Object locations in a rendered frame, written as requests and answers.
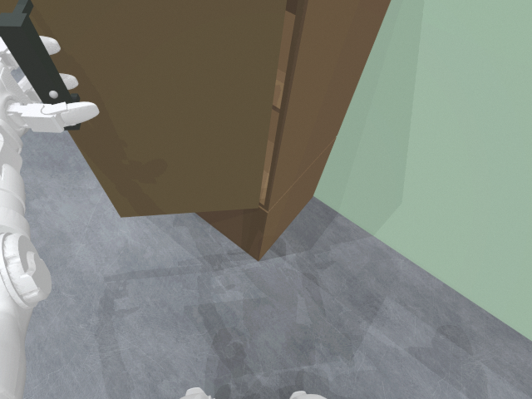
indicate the robot left hand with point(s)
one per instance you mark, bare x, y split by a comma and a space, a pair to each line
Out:
38, 117

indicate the cupboard door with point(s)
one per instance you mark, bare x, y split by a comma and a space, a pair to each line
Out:
184, 90

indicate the robot left forearm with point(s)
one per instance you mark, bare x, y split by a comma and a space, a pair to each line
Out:
12, 189

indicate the left robot upper arm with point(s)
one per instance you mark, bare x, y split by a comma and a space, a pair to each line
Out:
24, 281

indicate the left robot shin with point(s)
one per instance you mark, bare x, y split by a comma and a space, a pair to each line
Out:
194, 390

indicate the handle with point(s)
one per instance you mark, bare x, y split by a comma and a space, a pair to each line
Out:
23, 41

